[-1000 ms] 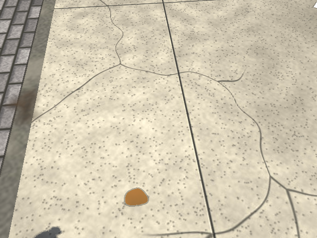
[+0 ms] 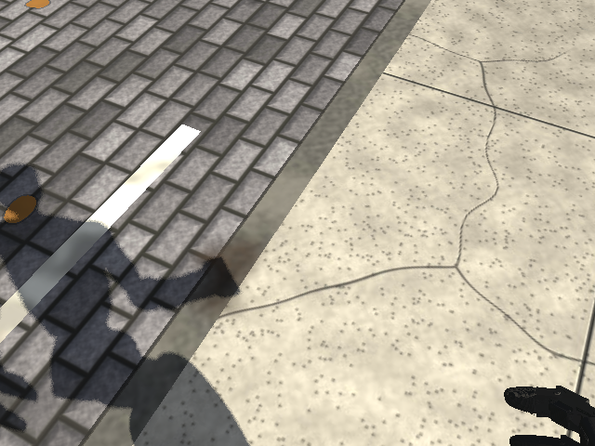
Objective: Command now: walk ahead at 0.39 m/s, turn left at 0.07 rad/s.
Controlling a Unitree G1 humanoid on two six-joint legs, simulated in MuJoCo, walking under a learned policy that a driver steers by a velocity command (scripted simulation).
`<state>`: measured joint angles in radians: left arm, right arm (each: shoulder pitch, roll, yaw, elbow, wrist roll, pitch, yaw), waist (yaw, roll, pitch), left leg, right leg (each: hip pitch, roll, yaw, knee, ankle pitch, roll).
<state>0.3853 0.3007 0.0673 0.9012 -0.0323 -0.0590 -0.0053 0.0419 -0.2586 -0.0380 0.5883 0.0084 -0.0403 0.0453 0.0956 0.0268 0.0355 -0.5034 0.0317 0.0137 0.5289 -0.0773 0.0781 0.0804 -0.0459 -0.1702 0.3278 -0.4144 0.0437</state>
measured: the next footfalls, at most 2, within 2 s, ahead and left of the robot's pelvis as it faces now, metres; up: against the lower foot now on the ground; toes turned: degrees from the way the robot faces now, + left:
right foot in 0.50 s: +0.22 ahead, -0.13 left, +0.00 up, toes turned -16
left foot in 0.96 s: +0.30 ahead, +0.09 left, +0.00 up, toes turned -35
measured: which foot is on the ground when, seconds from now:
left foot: down 0.00-0.50, up 0.52-0.94, down 0.96-1.00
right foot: down 0.00-0.00, up 0.02-0.48, down 0.50-0.96, up 0.98-1.00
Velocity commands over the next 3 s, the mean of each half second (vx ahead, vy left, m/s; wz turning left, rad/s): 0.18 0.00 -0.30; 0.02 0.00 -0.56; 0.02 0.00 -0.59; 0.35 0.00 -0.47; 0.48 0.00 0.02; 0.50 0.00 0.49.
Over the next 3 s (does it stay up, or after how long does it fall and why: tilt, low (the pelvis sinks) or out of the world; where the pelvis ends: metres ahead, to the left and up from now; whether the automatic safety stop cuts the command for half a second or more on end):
stays up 0.55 -0.61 0.01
